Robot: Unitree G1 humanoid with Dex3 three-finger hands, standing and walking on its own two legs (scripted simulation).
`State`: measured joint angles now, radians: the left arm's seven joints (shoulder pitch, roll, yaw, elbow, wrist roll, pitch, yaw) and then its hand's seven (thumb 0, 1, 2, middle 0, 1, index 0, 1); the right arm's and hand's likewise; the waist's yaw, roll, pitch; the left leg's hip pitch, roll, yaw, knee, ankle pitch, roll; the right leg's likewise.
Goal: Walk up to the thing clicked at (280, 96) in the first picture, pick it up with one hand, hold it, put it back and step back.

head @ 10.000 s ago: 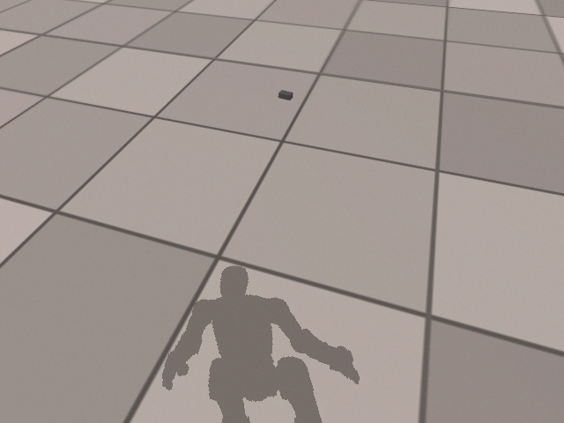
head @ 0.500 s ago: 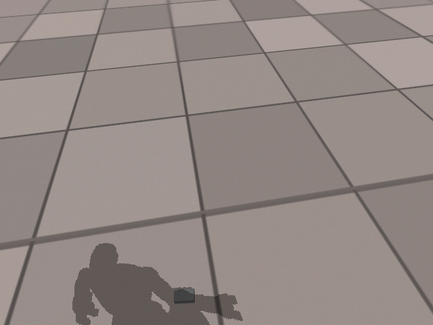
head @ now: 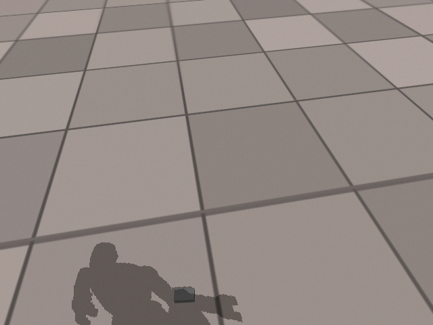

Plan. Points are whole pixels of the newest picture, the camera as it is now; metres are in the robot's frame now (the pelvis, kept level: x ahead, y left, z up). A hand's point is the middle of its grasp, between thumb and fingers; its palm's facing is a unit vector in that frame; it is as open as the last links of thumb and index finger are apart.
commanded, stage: stand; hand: left
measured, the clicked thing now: (184, 295) +0.43 +0.17 -0.77
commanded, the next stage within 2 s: none
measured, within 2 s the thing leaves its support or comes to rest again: neither
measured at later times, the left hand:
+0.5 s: hand out of the picture +0.07 +0.26 -0.16, palm faces -0.02 -0.94 -0.34, open 7.4 cm
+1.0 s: hand out of the picture +0.07 +0.26 -0.16, palm faces -0.02 -0.94 -0.34, open 7.4 cm
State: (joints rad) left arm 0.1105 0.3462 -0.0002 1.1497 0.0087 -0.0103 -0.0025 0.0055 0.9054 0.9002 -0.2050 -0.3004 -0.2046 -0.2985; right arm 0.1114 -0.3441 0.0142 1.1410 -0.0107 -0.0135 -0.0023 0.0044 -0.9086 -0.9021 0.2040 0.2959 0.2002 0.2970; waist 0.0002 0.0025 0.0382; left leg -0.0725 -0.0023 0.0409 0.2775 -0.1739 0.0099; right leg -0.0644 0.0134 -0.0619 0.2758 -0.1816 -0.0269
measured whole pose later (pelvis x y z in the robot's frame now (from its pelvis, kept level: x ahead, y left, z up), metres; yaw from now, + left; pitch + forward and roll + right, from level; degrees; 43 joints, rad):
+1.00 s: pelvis +0.00 +0.01 +0.00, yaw +0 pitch -2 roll +0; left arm 0.12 0.35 0.00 1.14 0.01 -0.01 0.00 0.01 0.91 0.90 -0.20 -0.30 -0.20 -0.30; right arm 0.11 -0.34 0.01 1.14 -0.01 -0.02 0.00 0.00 -0.91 -0.90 0.20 0.30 0.20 0.30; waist 0.00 0.00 0.04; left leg -0.07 -0.01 0.04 0.28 -0.18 0.02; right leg -0.06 0.00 -0.06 0.28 -0.19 -0.02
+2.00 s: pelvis +0.01 +0.01 +0.00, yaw +0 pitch -2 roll +0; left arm 0.12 0.35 -0.01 1.13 0.01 -0.01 0.00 0.01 0.91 0.90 -0.20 -0.30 -0.20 -0.30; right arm 0.11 -0.35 0.01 1.14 -0.01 -0.02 0.00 0.00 -0.91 -0.90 0.20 0.30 0.20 0.30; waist 0.00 0.00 0.04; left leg -0.07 -0.02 0.04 0.28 -0.18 0.03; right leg -0.06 -0.01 -0.06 0.27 -0.19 -0.01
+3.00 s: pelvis +0.00 +0.02 +0.00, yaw +0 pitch -1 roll +0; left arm 0.13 0.35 -0.01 1.13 0.01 -0.01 0.00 0.01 0.91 0.90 -0.21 -0.30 -0.20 -0.30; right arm 0.11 -0.34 0.01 1.14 -0.01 -0.02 0.00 0.00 -0.91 -0.90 0.20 0.30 0.20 0.30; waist 0.00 -0.01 0.04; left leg -0.08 -0.03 0.04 0.28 -0.18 0.04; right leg -0.06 -0.02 -0.06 0.28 -0.19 0.00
